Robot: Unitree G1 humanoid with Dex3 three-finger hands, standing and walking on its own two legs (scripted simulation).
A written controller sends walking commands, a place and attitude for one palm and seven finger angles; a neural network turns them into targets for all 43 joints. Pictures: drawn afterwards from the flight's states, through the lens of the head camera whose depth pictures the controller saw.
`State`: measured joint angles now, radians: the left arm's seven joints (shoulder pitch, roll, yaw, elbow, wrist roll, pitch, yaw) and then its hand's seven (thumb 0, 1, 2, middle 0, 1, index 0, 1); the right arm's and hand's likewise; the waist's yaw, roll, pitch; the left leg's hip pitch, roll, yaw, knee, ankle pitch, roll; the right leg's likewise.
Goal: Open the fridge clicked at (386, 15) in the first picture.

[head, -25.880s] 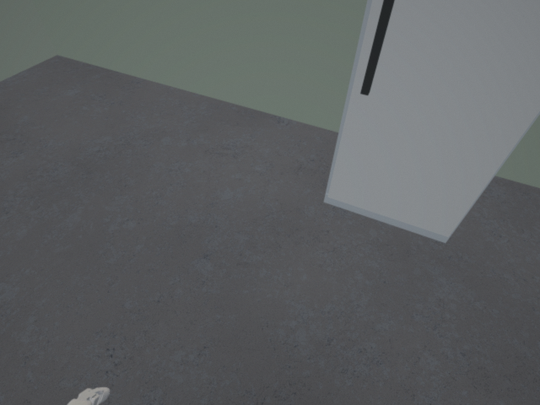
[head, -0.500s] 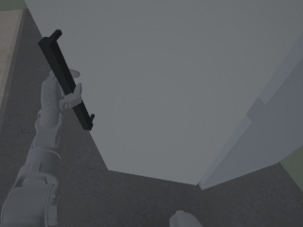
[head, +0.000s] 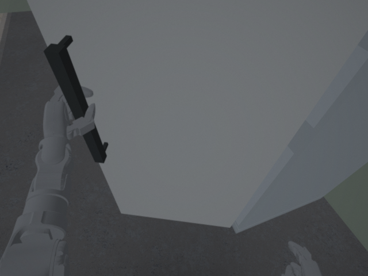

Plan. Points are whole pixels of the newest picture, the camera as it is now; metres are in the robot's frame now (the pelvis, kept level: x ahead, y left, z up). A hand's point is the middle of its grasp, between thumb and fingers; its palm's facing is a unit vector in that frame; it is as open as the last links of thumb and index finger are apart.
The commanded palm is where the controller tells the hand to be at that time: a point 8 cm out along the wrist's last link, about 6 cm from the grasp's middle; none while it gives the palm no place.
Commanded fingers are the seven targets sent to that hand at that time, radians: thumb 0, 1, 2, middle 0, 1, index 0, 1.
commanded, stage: stop walking and hold the door back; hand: left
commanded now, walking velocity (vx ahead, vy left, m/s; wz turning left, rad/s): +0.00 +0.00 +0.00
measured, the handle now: (87, 111) +0.45 +0.24 +0.09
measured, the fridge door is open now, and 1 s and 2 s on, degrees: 63 63 63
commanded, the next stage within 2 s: loosen the grip on the handle in 0.18 s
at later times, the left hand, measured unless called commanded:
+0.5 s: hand (84, 117) +0.41 +0.23 +0.11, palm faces +0.25 -0.95 -0.20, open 8.1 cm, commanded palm +0.37 +0.27 +0.11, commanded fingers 0.00 -0.55 0.20 -0.42 -1.37 -0.42 -1.37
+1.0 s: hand (78, 123) +0.41 +0.25 +0.09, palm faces +0.27 -0.93 -0.24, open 14.4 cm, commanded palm +0.37 +0.31 +0.10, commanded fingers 0.00 -0.55 0.20 -0.25 -1.15 -0.25 -1.15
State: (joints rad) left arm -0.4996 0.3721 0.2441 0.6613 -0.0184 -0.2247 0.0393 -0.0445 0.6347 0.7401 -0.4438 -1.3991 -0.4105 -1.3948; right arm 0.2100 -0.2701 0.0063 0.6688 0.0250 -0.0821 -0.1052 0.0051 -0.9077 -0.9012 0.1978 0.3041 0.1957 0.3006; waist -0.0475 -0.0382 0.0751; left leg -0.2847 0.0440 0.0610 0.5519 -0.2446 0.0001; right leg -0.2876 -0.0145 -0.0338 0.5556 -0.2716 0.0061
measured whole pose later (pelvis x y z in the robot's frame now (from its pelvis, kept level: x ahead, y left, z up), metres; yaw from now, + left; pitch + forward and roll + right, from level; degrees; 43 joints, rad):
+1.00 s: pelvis +0.03 +0.00 -0.01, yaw +1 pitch +7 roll -1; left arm -0.38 0.37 0.29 0.60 -0.03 -0.26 -0.03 -0.01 -0.54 0.20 -0.28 -1.18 -0.30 -1.19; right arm 0.29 -0.25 0.00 0.68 0.01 -0.10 -0.05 0.01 -0.90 -0.90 0.20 0.30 0.20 0.30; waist -0.02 0.02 -0.07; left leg -0.47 0.04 0.04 0.69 -0.34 0.00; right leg -0.45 -0.02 -0.05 0.67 -0.34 0.00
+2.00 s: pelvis +0.02 +0.02 -0.02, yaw +2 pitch +6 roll -2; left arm -0.09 0.44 0.41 0.35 -0.15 -0.25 -0.19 -0.01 -0.55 0.20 -0.25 -1.15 -0.26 -1.15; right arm 0.28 -0.25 0.02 0.61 0.03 -0.11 -0.08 0.01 -0.90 -0.90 0.20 0.30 0.20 0.30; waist 0.02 0.02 -0.08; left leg -0.53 0.03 0.02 0.79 -0.37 0.02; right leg -0.48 -0.03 -0.06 0.73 -0.35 0.02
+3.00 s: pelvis +0.02 -0.01 -0.01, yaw +3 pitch -1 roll -1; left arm 0.21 0.38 0.39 -0.08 -0.18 -0.03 -0.04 -0.01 -0.38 0.28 -0.24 -1.06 -0.25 -1.05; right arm 0.23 -0.26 0.04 0.65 0.03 -0.29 -0.12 0.01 -0.90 -0.90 0.20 0.30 0.20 0.30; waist 0.07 0.04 -0.03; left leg -0.31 0.03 -0.01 0.63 -0.31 -0.01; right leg -0.27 -0.02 -0.09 0.60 -0.31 0.00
